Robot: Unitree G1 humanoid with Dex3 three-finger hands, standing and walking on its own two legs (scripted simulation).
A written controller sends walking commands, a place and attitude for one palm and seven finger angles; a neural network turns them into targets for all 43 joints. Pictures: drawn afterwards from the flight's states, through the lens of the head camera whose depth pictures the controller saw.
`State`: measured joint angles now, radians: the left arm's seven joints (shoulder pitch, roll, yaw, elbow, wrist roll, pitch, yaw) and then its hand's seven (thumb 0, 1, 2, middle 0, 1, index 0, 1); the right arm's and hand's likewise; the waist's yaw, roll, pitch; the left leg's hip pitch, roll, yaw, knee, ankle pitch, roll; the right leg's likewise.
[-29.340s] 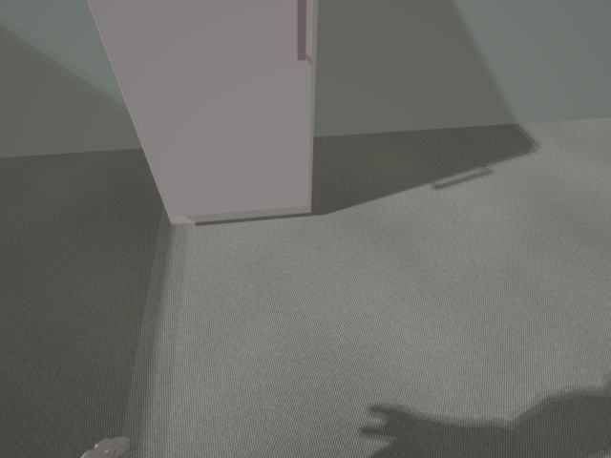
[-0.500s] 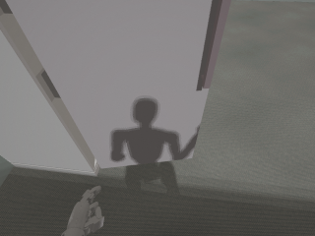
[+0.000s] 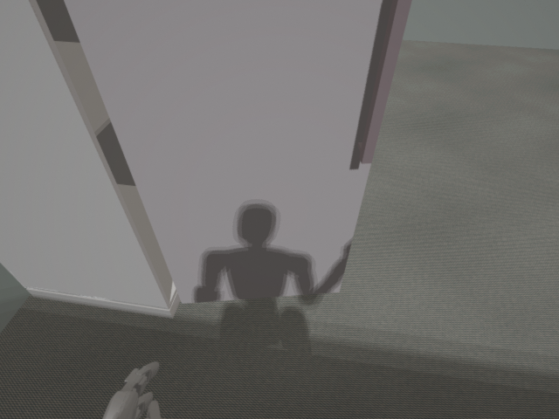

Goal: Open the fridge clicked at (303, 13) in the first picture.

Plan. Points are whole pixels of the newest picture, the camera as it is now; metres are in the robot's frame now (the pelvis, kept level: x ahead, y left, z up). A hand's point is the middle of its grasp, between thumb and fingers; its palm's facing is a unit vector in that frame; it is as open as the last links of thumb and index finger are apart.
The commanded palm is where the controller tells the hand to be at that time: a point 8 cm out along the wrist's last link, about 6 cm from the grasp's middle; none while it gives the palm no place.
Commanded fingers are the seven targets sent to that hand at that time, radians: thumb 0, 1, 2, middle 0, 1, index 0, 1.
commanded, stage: stop stepping back and stand still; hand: right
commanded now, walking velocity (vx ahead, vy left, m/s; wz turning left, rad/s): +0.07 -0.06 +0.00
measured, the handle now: (379, 79) +0.70 -0.15 +0.19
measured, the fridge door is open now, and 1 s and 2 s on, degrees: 76 76 76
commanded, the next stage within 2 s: let the arm hang, fingers relaxed in 0.08 s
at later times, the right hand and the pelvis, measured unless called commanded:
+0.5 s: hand out of the picture +0.06 -0.16 -0.17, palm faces +0.03 +0.99 -0.17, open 7.1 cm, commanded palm none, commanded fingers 0.00 -0.90 -0.90 0.20 0.30 0.20 0.30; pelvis -0.02 +0.01 +0.00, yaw -3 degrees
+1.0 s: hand out of the picture +0.03 -0.24 -0.15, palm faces +0.04 +0.95 -0.30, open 7.4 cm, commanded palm none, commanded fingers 0.00 -0.90 -0.90 0.20 0.30 0.20 0.30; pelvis -0.02 -0.01 +0.01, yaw -3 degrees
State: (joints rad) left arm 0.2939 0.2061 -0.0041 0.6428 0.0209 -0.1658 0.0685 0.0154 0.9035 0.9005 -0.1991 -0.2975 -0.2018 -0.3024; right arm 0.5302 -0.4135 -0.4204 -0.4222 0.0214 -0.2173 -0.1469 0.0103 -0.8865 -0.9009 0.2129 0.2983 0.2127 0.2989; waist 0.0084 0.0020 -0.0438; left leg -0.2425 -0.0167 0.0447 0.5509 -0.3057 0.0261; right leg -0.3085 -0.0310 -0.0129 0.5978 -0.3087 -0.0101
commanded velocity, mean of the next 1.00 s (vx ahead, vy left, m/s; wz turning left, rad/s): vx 0.00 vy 0.00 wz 0.00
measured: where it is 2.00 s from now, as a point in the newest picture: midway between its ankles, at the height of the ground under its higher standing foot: outside the picture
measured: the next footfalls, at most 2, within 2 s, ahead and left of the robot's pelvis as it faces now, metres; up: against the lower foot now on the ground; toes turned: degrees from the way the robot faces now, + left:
none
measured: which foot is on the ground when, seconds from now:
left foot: down 0.00-1.00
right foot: down 0.00-1.00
